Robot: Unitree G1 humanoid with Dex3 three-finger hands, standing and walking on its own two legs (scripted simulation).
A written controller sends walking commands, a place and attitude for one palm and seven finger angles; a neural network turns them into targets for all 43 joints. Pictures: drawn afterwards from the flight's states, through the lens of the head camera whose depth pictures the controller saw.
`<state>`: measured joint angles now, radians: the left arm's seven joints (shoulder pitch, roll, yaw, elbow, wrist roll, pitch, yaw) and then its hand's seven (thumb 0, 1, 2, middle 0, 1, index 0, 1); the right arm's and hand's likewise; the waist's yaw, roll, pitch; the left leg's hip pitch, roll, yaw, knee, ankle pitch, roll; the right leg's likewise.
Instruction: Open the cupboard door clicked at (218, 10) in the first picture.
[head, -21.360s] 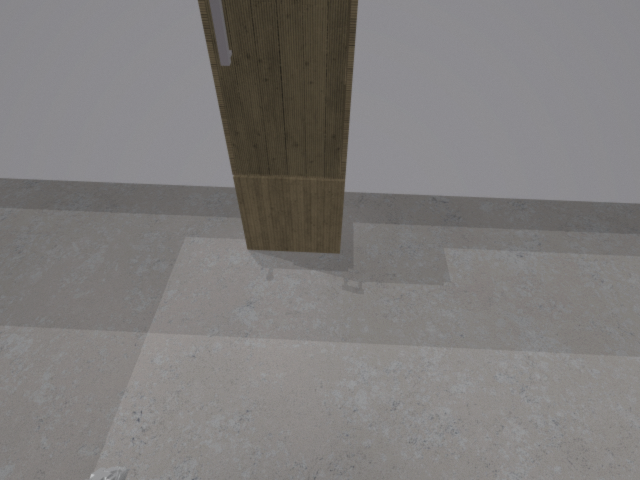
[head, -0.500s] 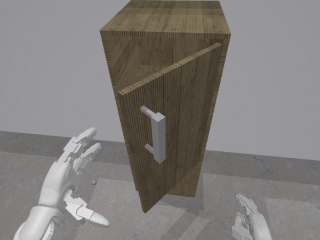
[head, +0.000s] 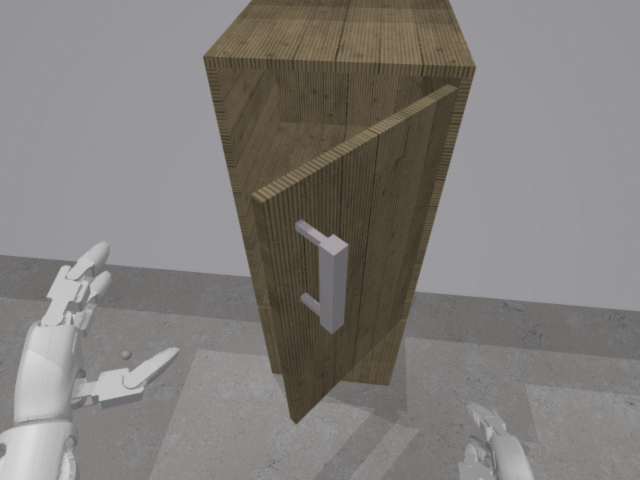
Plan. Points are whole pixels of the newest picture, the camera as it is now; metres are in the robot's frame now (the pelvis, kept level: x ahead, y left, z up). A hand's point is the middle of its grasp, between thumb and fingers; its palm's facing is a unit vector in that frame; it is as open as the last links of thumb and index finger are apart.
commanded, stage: draw the hand back to the body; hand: left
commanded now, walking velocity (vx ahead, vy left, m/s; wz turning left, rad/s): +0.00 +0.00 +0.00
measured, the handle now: (319, 278) +0.32 +0.05 +0.11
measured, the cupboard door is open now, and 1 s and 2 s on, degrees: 51 51 51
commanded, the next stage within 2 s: step back with the hand held close in 0.64 s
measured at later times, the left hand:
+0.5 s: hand (98, 335) +0.20 +0.25 +0.14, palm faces +0.44 -0.81 -0.37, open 7.6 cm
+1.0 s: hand (99, 341) +0.19 +0.25 +0.14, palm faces +0.35 -0.80 -0.48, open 7.4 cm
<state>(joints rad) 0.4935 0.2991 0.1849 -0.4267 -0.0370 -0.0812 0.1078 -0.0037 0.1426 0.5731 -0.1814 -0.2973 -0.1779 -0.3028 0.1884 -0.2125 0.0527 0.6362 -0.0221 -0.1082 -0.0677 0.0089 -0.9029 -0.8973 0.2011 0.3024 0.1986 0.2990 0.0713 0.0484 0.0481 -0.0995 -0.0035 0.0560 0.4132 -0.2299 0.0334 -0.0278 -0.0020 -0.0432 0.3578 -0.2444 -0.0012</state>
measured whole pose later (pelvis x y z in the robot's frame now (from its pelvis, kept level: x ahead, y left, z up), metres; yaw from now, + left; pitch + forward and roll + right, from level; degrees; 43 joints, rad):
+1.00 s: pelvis -0.01 -0.01 +0.00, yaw -1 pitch +0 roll -1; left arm 0.55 0.38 0.36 -0.43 -0.06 -0.11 0.10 0.01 0.89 0.90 -0.21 -0.30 -0.21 -0.30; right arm 0.15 -0.25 -0.01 0.57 0.01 0.00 -0.08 0.01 -0.90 -0.90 0.20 0.30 0.20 0.30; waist 0.03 0.07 0.02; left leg -0.22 0.02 0.07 0.45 -0.22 0.02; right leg -0.15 0.02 -0.03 0.38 -0.23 -0.01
